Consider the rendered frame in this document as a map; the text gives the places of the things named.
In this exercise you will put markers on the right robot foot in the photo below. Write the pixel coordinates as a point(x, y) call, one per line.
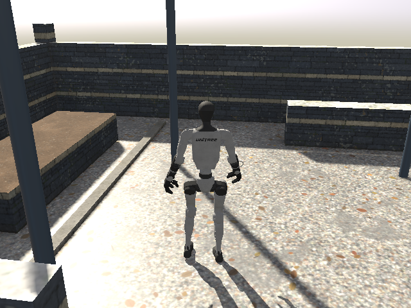
point(218, 257)

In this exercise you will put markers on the left robot hand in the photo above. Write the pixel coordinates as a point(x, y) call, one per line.
point(168, 184)

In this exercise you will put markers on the right robot upper arm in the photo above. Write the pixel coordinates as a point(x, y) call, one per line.
point(229, 145)

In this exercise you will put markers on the right robot hand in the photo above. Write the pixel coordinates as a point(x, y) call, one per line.
point(231, 174)

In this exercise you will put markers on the left robot upper arm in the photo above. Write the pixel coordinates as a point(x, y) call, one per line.
point(182, 145)

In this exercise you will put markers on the robot left shin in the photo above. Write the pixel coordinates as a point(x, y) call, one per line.
point(188, 227)

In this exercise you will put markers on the left robot forearm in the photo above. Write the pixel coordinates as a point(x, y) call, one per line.
point(173, 170)

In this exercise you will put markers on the right robot forearm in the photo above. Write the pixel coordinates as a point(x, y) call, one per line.
point(235, 166)

